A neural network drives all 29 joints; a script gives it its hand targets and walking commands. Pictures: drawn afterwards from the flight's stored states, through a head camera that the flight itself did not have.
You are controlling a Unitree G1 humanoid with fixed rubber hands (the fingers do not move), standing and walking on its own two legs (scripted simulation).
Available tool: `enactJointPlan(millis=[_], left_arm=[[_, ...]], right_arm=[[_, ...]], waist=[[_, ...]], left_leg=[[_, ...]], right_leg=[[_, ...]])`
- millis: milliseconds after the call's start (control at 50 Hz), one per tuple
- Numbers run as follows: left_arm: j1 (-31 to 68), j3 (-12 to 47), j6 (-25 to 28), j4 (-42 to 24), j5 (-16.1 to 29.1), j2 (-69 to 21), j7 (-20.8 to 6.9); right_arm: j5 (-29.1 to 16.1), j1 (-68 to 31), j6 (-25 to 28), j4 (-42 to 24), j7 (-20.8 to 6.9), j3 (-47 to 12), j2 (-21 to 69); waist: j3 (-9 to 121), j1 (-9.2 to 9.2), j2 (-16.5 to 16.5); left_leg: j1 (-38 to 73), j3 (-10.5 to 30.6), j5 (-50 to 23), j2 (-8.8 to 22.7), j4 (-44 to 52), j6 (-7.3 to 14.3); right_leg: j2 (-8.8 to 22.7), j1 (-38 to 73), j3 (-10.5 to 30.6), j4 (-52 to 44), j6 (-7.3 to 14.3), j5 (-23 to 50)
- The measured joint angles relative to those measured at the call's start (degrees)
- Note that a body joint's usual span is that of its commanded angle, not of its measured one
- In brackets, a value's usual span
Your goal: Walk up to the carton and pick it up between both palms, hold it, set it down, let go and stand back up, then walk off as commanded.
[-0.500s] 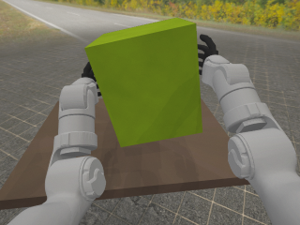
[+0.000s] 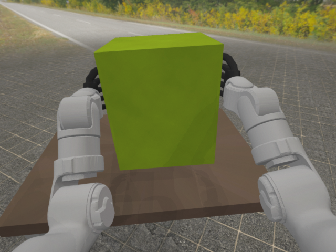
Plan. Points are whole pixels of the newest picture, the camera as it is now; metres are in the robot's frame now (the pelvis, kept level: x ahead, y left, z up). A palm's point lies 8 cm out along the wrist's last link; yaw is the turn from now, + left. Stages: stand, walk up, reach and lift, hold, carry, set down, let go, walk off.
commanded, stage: hold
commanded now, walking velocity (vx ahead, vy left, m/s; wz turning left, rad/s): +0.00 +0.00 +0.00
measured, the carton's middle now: (162, 97) +0.38 +0.00 +0.28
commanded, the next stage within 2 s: none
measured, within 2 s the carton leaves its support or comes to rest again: neither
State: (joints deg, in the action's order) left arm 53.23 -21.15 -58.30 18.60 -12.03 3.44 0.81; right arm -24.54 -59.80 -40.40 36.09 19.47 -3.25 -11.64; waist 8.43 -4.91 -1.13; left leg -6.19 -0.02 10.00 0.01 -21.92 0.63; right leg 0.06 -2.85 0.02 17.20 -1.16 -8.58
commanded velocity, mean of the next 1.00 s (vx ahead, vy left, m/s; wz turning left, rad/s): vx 0.00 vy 0.00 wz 0.00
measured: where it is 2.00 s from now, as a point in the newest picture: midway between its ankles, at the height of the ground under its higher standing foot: outside the picture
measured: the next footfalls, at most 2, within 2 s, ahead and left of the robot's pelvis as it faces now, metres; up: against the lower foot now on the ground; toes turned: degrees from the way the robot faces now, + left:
none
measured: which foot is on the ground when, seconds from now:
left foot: down 0.00-1.00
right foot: down 0.00-1.00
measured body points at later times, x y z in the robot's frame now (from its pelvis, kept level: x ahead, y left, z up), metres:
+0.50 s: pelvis +0.00 -0.01 +0.00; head -0.10 +0.00 +0.44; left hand +0.39 +0.13 +0.30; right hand +0.38 -0.18 +0.34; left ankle +0.03 +0.10 -0.75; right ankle +0.02 -0.13 -0.75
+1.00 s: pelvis +0.01 +0.00 +0.00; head -0.09 +0.00 +0.44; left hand +0.38 +0.15 +0.30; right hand +0.38 -0.16 +0.31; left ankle +0.03 +0.10 -0.75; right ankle +0.02 -0.13 -0.75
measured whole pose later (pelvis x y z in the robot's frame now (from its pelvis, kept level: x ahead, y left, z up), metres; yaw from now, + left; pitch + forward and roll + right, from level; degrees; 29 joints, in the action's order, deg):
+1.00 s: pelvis +0.01 +0.00 +0.00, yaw +0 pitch -6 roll -1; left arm 55.8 -19.7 -56.7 23.3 -12.1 5.5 0.3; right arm -25.1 -60.0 -41.5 37.4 20.2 -3.8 -11.7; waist 8.5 -4.8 -1.2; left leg -6.2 0.0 10.7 0.1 -22.4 0.6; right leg -0.1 -2.9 0.0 17.7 -1.2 -9.3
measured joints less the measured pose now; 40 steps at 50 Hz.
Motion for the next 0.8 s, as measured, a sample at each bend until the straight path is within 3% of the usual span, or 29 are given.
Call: enactJointPlan(millis=[100, 280, 360, 440, 620, 800], left_arm=[[0.73, -0.47, 1.98, 1.22, 0.00, 0.00, -0.04], [6.07, -2.52, 8.11, 12.54, 0.00, 0.00, -0.01], [7.51, -5.91, 9.19, 15.92, -0.03, 0.02, 0.00], [7.53, -5.65, 9.38, 16.25, -0.04, -0.01, 0.45], [7.36, -2.96, 8.32, 15.92, -0.03, 0.91, 1.18], [4.35, 0.47, 3.57, 6.43, -0.03, 2.02, 0.46]], right_arm=[[1.06, -2.98, 0.63, 3.34, -1.32, 1.09, -0.02], [7.57, -11.58, 2.42, 15.05, -4.69, 7.09, -0.01], [8.18, -13.57, 3.37, 19.28, -5.86, 7.23, 0.00], [8.20, -13.79, 4.70, 21.26, -6.40, 7.23, 0.00], [6.37, -12.04, 5.08, 20.11, -4.83, 3.85, 0.01], [-0.23, -1.69, 2.68, 4.58, -0.62, -0.42, -0.09]], waist=[[0.00, 0.00, 0.00], [-0.01, 0.00, 0.00], [-0.01, 0.01, 0.00], [-0.01, 0.05, -0.04], [0.00, 0.05, -0.04], [0.05, 0.08, -0.04]], left_leg=[[-0.01, 0.00, -0.56, 0.00, -0.18, 0.00], [-0.01, 0.00, -0.83, 0.00, -0.04, 0.00], [-0.01, 0.01, -0.83, 0.00, 0.36, 0.00], [-0.01, 0.01, -1.03, 0.04, 0.85, 0.00], [0.00, 0.01, 0.31, 0.04, 0.93, 0.00], [-0.03, 0.00, 1.00, 0.04, 0.71, 0.00]], right_leg=[[0.00, 0.08, 0.00, 0.00, 0.00, 0.70], [0.00, -0.13, 0.00, 0.29, 0.00, 1.03], [0.00, -0.48, 0.00, 0.64, 0.00, 0.64], [-0.04, -0.71, 0.00, 0.69, 0.00, 0.16], [-0.04, -0.74, 0.00, 0.68, 0.00, -1.27], [-0.04, -0.63, 0.00, 0.58, 0.00, -1.55]])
